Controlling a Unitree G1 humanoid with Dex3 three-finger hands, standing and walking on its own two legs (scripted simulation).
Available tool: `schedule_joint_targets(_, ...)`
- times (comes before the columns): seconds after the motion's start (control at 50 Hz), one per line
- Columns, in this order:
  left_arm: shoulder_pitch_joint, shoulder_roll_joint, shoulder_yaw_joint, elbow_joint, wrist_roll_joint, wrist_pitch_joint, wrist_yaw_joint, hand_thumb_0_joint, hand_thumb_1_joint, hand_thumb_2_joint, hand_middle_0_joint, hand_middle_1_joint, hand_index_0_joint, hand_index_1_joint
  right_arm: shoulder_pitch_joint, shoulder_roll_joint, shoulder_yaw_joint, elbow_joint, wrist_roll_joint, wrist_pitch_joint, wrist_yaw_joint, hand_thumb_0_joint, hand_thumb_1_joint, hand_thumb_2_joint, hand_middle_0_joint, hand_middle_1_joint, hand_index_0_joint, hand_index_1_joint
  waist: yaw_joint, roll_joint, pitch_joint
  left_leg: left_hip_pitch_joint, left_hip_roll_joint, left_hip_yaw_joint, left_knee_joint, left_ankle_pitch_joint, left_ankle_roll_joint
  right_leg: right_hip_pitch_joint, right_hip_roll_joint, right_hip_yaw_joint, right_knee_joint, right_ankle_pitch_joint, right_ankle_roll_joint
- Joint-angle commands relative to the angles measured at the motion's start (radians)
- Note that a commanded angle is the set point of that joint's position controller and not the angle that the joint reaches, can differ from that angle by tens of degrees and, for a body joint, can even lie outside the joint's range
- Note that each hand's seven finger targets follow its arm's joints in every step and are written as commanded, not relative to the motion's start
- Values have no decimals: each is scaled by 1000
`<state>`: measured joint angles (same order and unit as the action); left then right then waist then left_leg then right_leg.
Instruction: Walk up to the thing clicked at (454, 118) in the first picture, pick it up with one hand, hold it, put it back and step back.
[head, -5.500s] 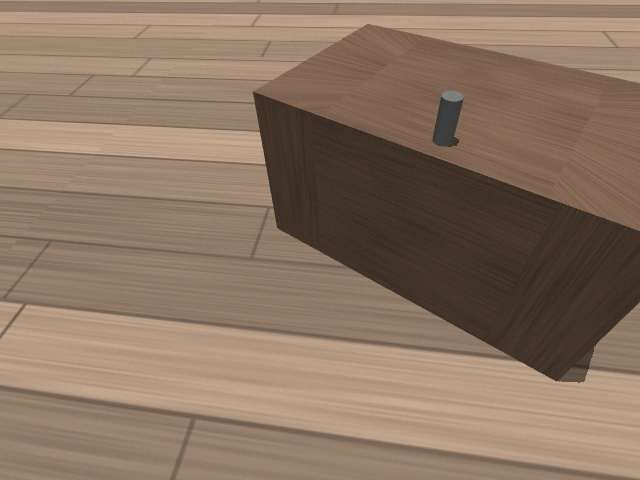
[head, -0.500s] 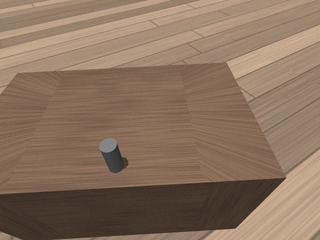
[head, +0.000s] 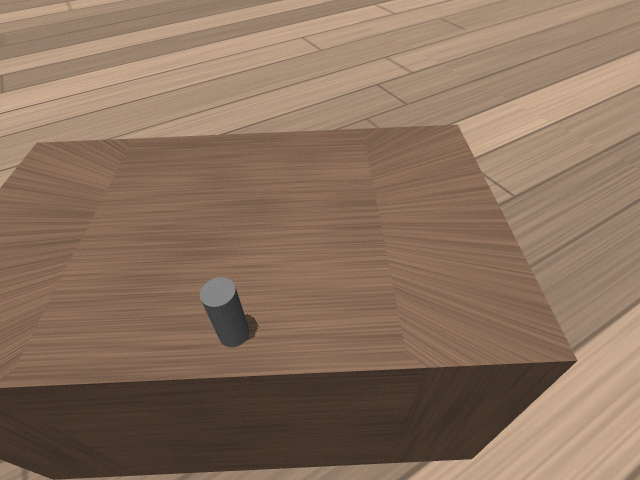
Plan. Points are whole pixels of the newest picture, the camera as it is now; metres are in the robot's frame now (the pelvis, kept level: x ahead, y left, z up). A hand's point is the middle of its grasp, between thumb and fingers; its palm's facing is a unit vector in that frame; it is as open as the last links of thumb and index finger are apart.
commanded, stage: stand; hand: left
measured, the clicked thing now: (226, 314) +0.39 +0.18 -0.07
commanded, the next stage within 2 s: rise first in 0.70 s
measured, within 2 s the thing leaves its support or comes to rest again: neither
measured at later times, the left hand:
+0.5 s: hand out of the picture +0.07 +0.25 -0.16, palm faces -0.03 -0.94 -0.34, open 7.4 cm
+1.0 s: hand out of the picture +0.15 +0.24 -0.14, palm faces +0.16 -0.94 -0.31, open 10.0 cm
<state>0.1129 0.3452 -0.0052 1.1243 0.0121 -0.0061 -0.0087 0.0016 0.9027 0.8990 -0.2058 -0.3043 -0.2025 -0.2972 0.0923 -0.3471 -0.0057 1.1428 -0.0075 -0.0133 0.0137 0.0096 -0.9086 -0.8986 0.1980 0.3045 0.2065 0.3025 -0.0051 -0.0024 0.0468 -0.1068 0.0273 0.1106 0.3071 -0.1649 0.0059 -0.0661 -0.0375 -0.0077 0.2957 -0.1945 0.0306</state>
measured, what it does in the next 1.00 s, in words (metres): stands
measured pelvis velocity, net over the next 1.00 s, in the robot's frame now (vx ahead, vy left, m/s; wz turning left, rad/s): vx -0.01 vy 0.00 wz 0.02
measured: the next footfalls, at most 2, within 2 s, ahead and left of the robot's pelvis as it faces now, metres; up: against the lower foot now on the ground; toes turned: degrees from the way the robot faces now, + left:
none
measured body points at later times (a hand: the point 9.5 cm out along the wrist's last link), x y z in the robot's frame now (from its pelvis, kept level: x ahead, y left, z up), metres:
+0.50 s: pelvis +0.00 +0.00 +0.00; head +0.01 +0.00 +0.45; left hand +0.08 +0.30 -0.13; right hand +0.08 -0.30 -0.13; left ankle +0.00 +0.11 -0.75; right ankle -0.02 -0.14 -0.75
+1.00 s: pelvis -0.01 +0.00 -0.01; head +0.03 +0.00 +0.44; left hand +0.14 +0.29 -0.12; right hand +0.14 -0.29 -0.12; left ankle +0.00 +0.11 -0.75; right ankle -0.02 -0.14 -0.75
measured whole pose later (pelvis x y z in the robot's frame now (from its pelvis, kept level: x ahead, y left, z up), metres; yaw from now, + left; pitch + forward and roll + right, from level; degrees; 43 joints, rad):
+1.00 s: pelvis -0.01 +0.00 -0.01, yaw +1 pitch +2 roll +0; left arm 0.03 0.30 0.09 0.90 -0.06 -0.07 0.05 0.01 0.61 0.60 -0.12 -0.15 -0.11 -0.15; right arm 0.04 -0.29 -0.09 0.94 0.06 -0.09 -0.04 0.01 -0.61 -0.60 0.10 0.15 0.11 0.14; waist 0.00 0.00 0.07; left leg -0.28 0.03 0.08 0.45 -0.20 0.01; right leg -0.23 -0.04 -0.03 0.44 -0.24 0.02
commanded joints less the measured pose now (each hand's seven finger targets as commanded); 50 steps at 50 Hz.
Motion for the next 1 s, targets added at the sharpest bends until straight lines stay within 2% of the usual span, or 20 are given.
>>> schedule_joint_targets(0.0, -34, 214, 39, -56, 0, -23, 18, 0, 899, 900, -200, -300, -200, -300, -49, -217, -37, -61, -4, -20, -17, 0, -900, -900, 200, 300, 200, 300, 1, 3, -89, 75, 140, -123, -37, 170, 12, -43, -112, 76, -45, 176, -40)
schedule_joint_targets(0.1, -29, 214, 39, -53, 0, -23, 19, 0, 899, 900, -200, -300, -200, -300, -46, -212, -36, -63, -2, -19, -17, 0, -900, -900, 200, 300, 200, 300, -1, -6, -65, 61, 135, -123, -42, 153, 11, -49, -112, 71, -49, 167, -39)
schedule_joint_targets(0.24, -40, 221, 41, -61, 0, -25, 21, 0, 899, 900, -200, -300, -200, -300, -47, -210, -39, -62, -3, -18, -18, 0, -900, -900, 200, 300, 200, 300, -5, -9, -81, 71, 136, -124, -40, 161, 7, -43, -112, 73, -46, 172, -42)
schedule_joint_targets(0.26, -32, 214, 39, -64, 2, -25, 20, 0, 899, 900, -200, -300, -200, -300, -52, -220, -41, -65, -4, -19, -18, 0, -900, -900, 200, 300, 200, 300, 1, 5, -92, 76, 137, -119, -31, 167, 12, -40, -115, 73, -49, 187, -41)
schedule_joint_targets(0.36, -37, 221, 41, -60, 0, -25, 22, 0, 899, 900, -200, -300, -200, -300, -40, -210, -39, -62, -4, -17, -17, 0, -900, -900, 200, 300, 200, 300, -5, -15, -68, 61, 134, -124, -43, 159, 9, -49, -111, 68, -49, 168, -38)
schedule_joint_targets(0.46, -32, 216, 39, -62, 0, -25, 21, 0, 899, 900, -200, -300, -200, -300, -46, -214, -41, -63, -3, -17, -17, 0, -900, -900, 200, 300, 200, 300, -2, -2, -76, 71, 136, -122, -34, 173, 10, -46, -112, 69, -47, 177, -41)
schedule_joint_targets(0.58, -23, 211, 38, -63, 0, -23, 18, 0, 899, 900, -200, -300, -200, -300, -40, -219, -40, -61, -3, -18, -17, 0, -900, -900, 200, 300, 200, 300, 1, 8, -73, 62, 131, -119, -38, 143, 11, -39, -116, 76, -57, 171, -45)
schedule_joint_targets(0.7, -25, 217, 40, -63, 1, -25, 20, 0, 899, 900, -200, -300, -200, -300, -41, -218, -42, -65, -3, -18, -17, 0, -900, -900, 200, 300, 200, 300, -1, -8, -81, 79, 137, -127, -35, 176, 12, -43, -111, 66, -45, 172, -41)
schedule_joint_targets(0.76, -22, 217, 40, -62, 2, -25, 20, 0, 899, 900, -200, -300, -200, -300, -42, -215, -40, -65, -3, -16, -18, 0, -900, -900, 200, 300, 200, 300, 1, -6, -76, 66, 133, -126, -34, 158, 14, -37, -115, 71, -55, 179, -39)
schedule_joint_targets(0.78, -25, 219, 40, -60, 0, -25, 20, 0, 819, 820, -120, -220, -120, -220, -39, -209, -38, -66, -2, -17, -16, 0, -820, -820, 120, 220, 120, 220, -3, -12, -75, 70, 136, -127, -36, 166, 12, -36, -114, 69, -46, 174, -42)
schedule_joint_targets(0.8, -376, 14, 15, -411, -78, -104, 28, 0, 739, 740, -52, -140, -40, -140, -390, -24, -6, -417, 96, -127, -31, 0, -740, -740, 50, 140, 51, 140, -32, 23, -65, -110, -8, -52, 69, 107, -4, -165, 37, -26, 64, 121, -38)
schedule_joint_targets(0.82, -371, 90, 22, -431, -111, -136, 55, 0, 659, 660, -70, -68, -50, -87, -311, -79, -11, -444, 108, -141, -47, 0, -660, -660, 50, 60, 50, 60, 8, -38, -111, -37, 7, -68, 31, 79, -7, -85, 32, -37, 47, 80, -40)
schedule_joint_targets(0.84, -213, 173, 74, -311, -106, -125, 71, 0, 579, 580, -71, -74, -56, -89, -172, -174, -66, -326, 105, -125, -66, 0, -580, -580, 50, 53, 50, 53, -6, 20, -62, -57, 4, -51, 32, 56, -10, -116, 31, -29, 49, 72, -44)
schedule_joint_targets(0.86, -142, 239, 139, -233, -99, -107, 82, 0, 499, 500, -72, -73, -57, -88, -107, -217, -116, -241, 98, -106, -76, 0, -500, -500, 50, 52, 50, 52, 2, 15, -53, -106, 0, -45, 68, 58, -13, -157, 38, -34, 72, 65, -45)
schedule_joint_targets(0.88, -164, 240, 153, -277, -96, -101, 88, 0, 419, 420, -72, -72, -64, -79, -135, -225, -137, -277, 94, -111, -82, 0, -420, -420, 50, 53, 51, 53, 6, 19, -139, -84, 3, -48, 91, 97, -12, -143, 37, -33, 99, 105, -45)
schedule_joint_targets(0.9, -168, 202, 152, -285, -91, -107, 90, 0, 339, 340, -66, -66, -63, -69, -146, -177, -127, -290, 83, -117, -83, 0, -340, -340, 50, 52, 50, 52, 16, 33, -219, -69, 2, -49, 111, 125, -12, -126, 34, -26, 120, 133, -45)
schedule_joint_targets(0.92, -119, 168, 157, -291, -80, -107, 91, 0, 259, 260, -64, -65, -66, -62, -123, -140, -124, -287, 73, -116, -81, 0, -260, -260, 50, 52, 51, 52, 17, 41, -246, -49, 4, -56, 111, 152, -13, -126, 36, -31, 122, 148, -46)
schedule_joint_targets(0.94, -60, 175, 193, -338, -65, -101, 90, 0, 189, 224, -63, -63, -71, -53, -27, -152, -164, -296, 60, -108, -79, 0, -181, -223, 50, 52, 51, 52, 18, 47, -269, -43, 3, -60, 110, 184, -11, -132, 40, -35, 122, 172, -49)
schedule_joint_targets(0.96, 32, 168, 208, -352, -57, -92, 89, 0, 134, 193, -59, -64, -76, -45, 54, -149, -186, -309, 55, -98, -77, 0, -114, -206, 50, 53, 51, 53, 22, 58, -279, -25, -2, -54, 105, 218, -12, -111, 40, -38, 109, 197, -48)
schedule_joint_targets(0.98, 62, 145, 202, -337, -53, -83, 89, 0, 65, 161, -57, -65, -80, -40, 83, -138, -182, -296, 52, -90, -77, 0, -53, -186, 50, 52, 51, 52, 22, 36, -244, -30, -7, -50, 94, 228, -12, -107, 42, -40, 100, 211, -45)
